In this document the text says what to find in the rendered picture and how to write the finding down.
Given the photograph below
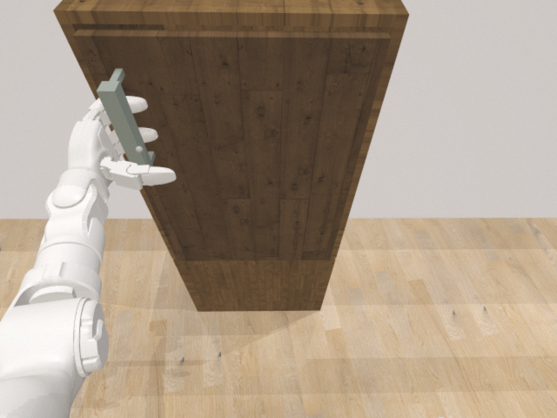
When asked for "handle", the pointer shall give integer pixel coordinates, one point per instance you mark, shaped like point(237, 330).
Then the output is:
point(119, 112)

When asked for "cupboard door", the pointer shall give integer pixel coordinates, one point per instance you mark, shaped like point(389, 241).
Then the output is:
point(263, 130)

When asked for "left robot forearm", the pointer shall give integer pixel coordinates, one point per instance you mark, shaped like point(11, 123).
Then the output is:
point(71, 252)

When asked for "left robot upper arm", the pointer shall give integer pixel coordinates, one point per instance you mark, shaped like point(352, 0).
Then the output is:
point(46, 351)

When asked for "robot left hand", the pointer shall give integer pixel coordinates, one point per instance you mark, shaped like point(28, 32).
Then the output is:
point(90, 145)

